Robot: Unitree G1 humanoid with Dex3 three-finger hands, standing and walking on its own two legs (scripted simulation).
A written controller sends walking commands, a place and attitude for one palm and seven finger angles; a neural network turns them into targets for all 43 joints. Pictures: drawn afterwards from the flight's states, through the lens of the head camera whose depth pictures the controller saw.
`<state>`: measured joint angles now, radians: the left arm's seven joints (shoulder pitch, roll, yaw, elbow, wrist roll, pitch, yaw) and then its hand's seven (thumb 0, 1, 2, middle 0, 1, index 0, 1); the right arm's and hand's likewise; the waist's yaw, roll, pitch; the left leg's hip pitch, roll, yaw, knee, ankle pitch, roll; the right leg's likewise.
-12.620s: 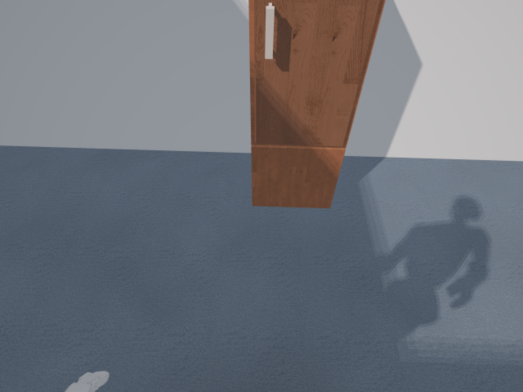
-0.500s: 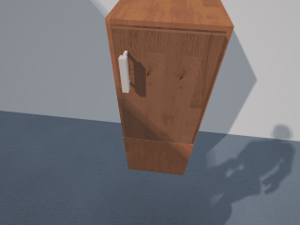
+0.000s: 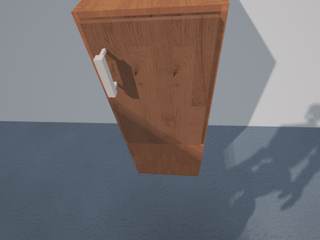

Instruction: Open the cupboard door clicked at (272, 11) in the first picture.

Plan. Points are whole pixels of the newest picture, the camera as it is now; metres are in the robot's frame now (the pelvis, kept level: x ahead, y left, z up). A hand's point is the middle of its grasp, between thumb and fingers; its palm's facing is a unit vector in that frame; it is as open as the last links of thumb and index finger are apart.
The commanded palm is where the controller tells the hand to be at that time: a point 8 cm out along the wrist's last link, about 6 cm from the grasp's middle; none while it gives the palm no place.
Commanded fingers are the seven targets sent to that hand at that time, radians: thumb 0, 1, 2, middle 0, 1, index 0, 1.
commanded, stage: come to a stop and stand still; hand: left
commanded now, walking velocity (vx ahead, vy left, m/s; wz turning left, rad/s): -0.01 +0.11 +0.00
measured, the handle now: (108, 73) +0.55 +0.18 +0.11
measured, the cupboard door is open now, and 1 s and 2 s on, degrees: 0 0 0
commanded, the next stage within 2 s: look again from close up in 0.50 s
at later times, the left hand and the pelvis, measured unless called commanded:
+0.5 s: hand out of the picture +0.03 +0.19 -0.16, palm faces +0.00 -0.97 -0.23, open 7.3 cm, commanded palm none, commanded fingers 0.00 0.90 0.90 -0.20 -0.30 -0.20 -0.30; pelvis -0.02 +0.01 +0.01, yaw -1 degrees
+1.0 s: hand out of the picture +0.02 +0.19 -0.16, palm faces +0.00 -0.97 -0.23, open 7.4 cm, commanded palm none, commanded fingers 0.00 0.90 0.90 -0.20 -0.30 -0.20 -0.30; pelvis -0.01 +0.00 +0.01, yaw -1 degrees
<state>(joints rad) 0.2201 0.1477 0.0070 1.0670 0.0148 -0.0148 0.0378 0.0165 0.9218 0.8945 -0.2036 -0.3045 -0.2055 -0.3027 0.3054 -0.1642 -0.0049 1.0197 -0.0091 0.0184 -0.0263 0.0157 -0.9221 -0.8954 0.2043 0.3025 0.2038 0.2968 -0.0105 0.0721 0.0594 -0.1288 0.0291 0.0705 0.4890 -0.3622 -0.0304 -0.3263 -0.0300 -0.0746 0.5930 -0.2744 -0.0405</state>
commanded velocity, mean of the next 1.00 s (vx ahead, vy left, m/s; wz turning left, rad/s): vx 0.00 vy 0.01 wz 0.00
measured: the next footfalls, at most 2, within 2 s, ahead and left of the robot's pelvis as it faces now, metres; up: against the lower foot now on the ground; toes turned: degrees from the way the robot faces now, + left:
none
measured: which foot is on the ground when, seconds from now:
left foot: down 0.00-1.00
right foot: down 0.00-1.00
